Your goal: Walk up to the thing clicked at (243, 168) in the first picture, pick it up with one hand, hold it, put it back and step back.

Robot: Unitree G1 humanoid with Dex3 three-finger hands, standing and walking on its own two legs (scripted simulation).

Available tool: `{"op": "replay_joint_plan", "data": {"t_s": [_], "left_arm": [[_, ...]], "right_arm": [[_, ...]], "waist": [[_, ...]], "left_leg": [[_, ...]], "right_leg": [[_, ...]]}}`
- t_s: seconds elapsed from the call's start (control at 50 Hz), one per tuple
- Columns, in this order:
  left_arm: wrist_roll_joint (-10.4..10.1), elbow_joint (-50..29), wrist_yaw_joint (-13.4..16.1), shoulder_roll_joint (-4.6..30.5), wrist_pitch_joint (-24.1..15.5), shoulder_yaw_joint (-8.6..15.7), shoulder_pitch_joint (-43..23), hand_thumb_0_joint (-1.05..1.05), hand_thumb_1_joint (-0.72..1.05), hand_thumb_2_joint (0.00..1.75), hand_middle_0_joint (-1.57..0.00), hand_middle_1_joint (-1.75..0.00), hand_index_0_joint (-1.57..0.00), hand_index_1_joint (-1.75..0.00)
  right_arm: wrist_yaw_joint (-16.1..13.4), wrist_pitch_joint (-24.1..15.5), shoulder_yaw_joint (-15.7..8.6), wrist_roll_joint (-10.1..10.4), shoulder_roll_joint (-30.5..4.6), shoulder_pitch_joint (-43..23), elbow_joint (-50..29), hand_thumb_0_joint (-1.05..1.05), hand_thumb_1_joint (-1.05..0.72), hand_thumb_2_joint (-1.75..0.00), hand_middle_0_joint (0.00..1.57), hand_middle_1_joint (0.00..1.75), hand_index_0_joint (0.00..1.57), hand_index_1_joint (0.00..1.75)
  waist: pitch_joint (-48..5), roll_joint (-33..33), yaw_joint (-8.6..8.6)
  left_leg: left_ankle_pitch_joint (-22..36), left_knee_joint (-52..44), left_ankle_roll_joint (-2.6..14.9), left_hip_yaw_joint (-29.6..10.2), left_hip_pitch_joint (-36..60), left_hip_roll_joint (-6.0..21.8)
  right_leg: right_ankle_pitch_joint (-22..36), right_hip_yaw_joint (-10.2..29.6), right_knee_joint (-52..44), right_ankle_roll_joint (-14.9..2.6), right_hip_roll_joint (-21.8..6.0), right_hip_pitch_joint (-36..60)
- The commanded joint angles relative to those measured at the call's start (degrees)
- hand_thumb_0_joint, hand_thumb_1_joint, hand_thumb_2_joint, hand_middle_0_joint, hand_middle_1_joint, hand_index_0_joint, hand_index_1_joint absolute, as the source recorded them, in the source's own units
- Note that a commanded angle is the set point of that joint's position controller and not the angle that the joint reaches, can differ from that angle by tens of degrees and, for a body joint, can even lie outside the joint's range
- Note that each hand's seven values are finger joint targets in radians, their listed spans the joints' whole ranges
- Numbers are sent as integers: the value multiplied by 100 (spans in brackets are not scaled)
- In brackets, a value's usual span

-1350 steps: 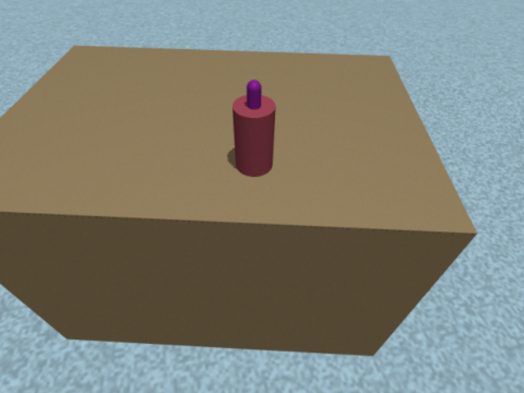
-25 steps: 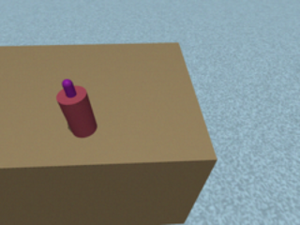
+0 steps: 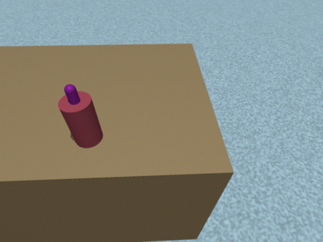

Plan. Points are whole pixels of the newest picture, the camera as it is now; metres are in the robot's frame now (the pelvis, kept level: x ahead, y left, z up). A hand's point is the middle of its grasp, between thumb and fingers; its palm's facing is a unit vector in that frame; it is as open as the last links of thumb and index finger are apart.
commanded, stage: stand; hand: left
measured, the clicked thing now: (80, 114) +0.46 +0.23 +0.07
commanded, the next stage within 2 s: step back in 1.90 s
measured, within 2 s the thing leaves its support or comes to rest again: neither
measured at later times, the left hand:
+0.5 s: hand out of the picture +0.07 +0.26 -0.16, palm faces -0.04 -0.94 -0.35, open 7.4 cm
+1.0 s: hand out of the picture +0.06 +0.26 -0.16, palm faces -0.04 -0.94 -0.34, open 7.4 cm
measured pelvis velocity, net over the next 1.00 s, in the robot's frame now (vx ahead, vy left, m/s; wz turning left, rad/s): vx -0.01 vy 0.01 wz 0.00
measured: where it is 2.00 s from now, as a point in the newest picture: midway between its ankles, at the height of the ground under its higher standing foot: outside the picture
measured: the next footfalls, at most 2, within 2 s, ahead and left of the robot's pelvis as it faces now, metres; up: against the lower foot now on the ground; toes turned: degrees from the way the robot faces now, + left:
none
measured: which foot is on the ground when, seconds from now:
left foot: down 0.00-1.00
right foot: down 0.00-1.00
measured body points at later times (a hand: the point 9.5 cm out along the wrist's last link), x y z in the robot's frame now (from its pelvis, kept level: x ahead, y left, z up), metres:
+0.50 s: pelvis +0.00 +0.00 +0.00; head +0.00 +0.00 +0.45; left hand +0.07 +0.30 -0.13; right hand +0.07 -0.30 -0.13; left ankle +0.01 +0.11 -0.75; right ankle -0.04 -0.11 -0.75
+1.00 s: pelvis -0.01 +0.01 +0.00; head +0.00 +0.01 +0.45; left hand +0.06 +0.31 -0.14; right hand +0.06 -0.30 -0.13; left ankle +0.01 +0.11 -0.75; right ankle -0.04 -0.11 -0.75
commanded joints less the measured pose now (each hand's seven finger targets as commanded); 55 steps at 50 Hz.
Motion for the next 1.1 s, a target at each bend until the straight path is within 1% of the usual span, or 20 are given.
{"op": "replay_joint_plan", "data": {"t_s": [0.0, 0.04, 0.14, 0.16, 0.18, 0.24, 0.34, 0.44, 0.52, 0.54, 0.6, 0.64, 0.7, 0.78, 0.82, 0.86, 0.92, 0.96, 1.0, 1.08], "left_arm": [[-28, -322, 69, 1207, -122, 210, -168, 0, 90, 90, -20, -30, -20, -30], [-29, -308, 72, 1208, -131, 205, -126, 0, 90, 90, -20, -30, -20, -30], [-34, -330, 75, 1213, -124, 219, -176, 0, 90, 90, -20, -30, -20, -30], [-17, -343, 73, 1211, -129, 218, -152, 0, 90, 90, -20, -30, -20, -30], [-20, -336, 75, 1219, -122, 216, -174, 0, 90, 90, -20, -30, -20, -30], [-11, -330, 65, 1208, -121, 219, -147, 0, 90, 90, -20, -30, -20, -30], [-12, -372, 72, 1241, -140, 236, -202, 0, 90, 90, -20, -30, -20, -30], [-20, -362, 69, 1223, -136, 232, -180, 0, 90, 90, -20, -30, -20, -30], [-21, -351, 62, 1213, -129, 231, -160, 0, 90, 90, -20, -30, -20, -30], [-8, -372, 65, 1230, -130, 234, -161, 0, 90, 90, -20, -30, -20, -30], [-15, -333, 55, 1213, -118, 229, -148, 0, 90, 90, -20, -30, -20, -30], [-8, -359, 58, 1216, -120, 225, -138, 0, 90, 90, -20, -30, -20, -30], [-5, -338, 56, 1222, -122, 229, -138, 0, 90, 90, -20, -30, -20, -30], [-14, -349, 52, 1222, -127, 225, -119, 0, 90, 90, -20, -30, -20, -30], [-10, -358, 50, 1223, -124, 234, -138, 0, 90, 90, -20, -30, -20, -30], [-17, -340, 46, 1207, -116, 230, -121, 0, 90, 90, -20, -30, -20, -30], [-6, -368, 49, 1198, -111, 220, -123, 0, 90, 90, -20, -30, -20, -30], [-16, -349, 46, 1206, -106, 222, -128, 0, 90, 90, -20, -30, -20, -30], [-13, -343, 52, 1188, -113, 219, -98, 0, 90, 90, -20, -30, -20, -30], [-19, -342, 47, 1198, -113, 225, -113, 0, 90, 90, -20, -30, -20, -30]], "right_arm": [[-68, -123, -196, 14, -1218, -185, -326, 0, -90, -90, 20, 30, 20, 30], [-65, -117, -199, 20, -1230, -181, -321, 0, -90, -90, 20, 30, 20, 30], [-67, -128, -209, 26, -1222, -188, -336, 0, -90, -90, 20, 30, 20, 30], [-71, -122, -221, 11, -1252, -224, -348, 0, -90, -90, 20, 30, 20, 30], [-74, -112, -211, 16, -1202, -210, -345, 0, -90, -90, 20, 30, 20, 30], [-62, -101, -212, 20, -1216, -218, -346, 0, -90, -90, 20, 30, 20, 30], [-63, -113, -215, 16, -1211, -204, -367, 0, -90, -90, 20, 30, 20, 30], [-60, -113, -227, 17, -1212, -258, -367, 0, -90, -90, 20, 30, 20, 30], [-58, -121, -227, 18, -1227, -207, -354, 0, -90, -90, 20, 30, 20, 30], [-65, -115, -243, 17, -1244, -264, -369, 0, -90, -90, 20, 30, 20, 30], [-67, -112, -223, 19, -1224, -212, -320, 0, -90, -90, 20, 30, 20, 30], [-58, -110, -236, 14, -1256, -222, -339, 0, -90, -90, 20, 30, 20, 30], [-56, -115, -235, 9, -1227, -222, -325, 0, -90, -90, 20, 30, 20, 30], [-48, -116, -243, 11, -1231, -232, -312, 0, -90, -90, 20, 30, 20, 30], [-51, -116, -238, 6, -1227, -215, -309, 0, -90, -90, 20, 30, 20, 30], [-53, -126, -234, 13, -1217, -197, -298, 0, -90, -90, 20, 30, 20, 30], [-57, -128, -238, 9, -1222, -228, -305, 0, -90, -90, 20, 30, 20, 30], [-57, -133, -228, 14, -1222, -170, -278, 0, -90, -90, 20, 30, 20, 30], [-53, -127, -243, 10, -1251, -195, -295, 0, -90, -90, 20, 30, 20, 30], [-50, -125, -241, 16, -1234, -215, -287, 0, -90, -90, 20, 30, 20, 30]], "waist": [[-403, 81, 20], [-406, 34, 34], [-369, 25, 13], [-400, 20, 40], [-336, -17, 13], [-241, 6, 12], [-422, 23, -2], [-371, 17, 16], [-316, 42, 10], [-400, 35, 20], [-216, 56, 10], [-311, 88, 15], [-228, 13, 0], [-289, 27, 15], [-268, 68, 11], [-238, 108, 0], [-277, 70, 20], [-234, 91, 11], [-287, 66, 24], [-250, 30, 24]], "left_leg": [[1210, -112, 76, -764, 409, 837], [1149, -103, 102, -766, 431, 847], [1225, -122, 73, -761, 426, 838], [1200, -75, 95, -747, 469, 845], [1188, -114, 79, -757, 423, 834], [760, -165, 88, -757, 368, 814], [1007, -120, 101, -735, 460, 833], [1095, -120, 90, -757, 425, 836], [973, -152, 92, -755, 384, 829], [949, -112, 111, -756, 473, 852], [711, -217, 72, -791, 324, 818], [722, -189, 104, -776, 380, 831], [631, -218, 88, -787, 345, 821], [753, -219, 92, -802, 375, 826], [686, -220, 89, -774, 349, 810], [600, -259, 74, -794, 313, 807], [754, -223, 83, -798, 359, 830], [666, -275, 78, -801, 291, 822], [681, -237, 108, -804, 336, 831], [709, -247, 97, -815, 350, 823]], "right_leg": [[1198, 628, -188, -98, -848, -204], [1160, 631, -216, -85, -850, -198], [1199, 624, -212, -91, -845, -190], [1229, 619, -230, -88, -850, -206], [1182, 605, -219, -89, -837, -250], [847, 634, -312, -88, -830, -307], [1098, 661, -254, -98, -860, -216], [1097, 625, -250, -95, -845, -193], [943, 632, -262, -96, -839, -245], [974, 631, -267, -103, -844, -237], [690, 653, -309, -96, -817, -326], [728, 661, -307, -105, -834, -290], [582, 654, -318, -92, -820, -371], [668, 652, -315, -104, -821, -332], [705, 670, -312, -107, -826, -321], [588, 666, -307, -104, -824, -330], [645, 643, -275, -108, -813, -346], [586, 659, -275, -108, -819, -320], [610, 657, -283, -101, -831, -303], [597, 644, -270, -108, -824, -344]]}}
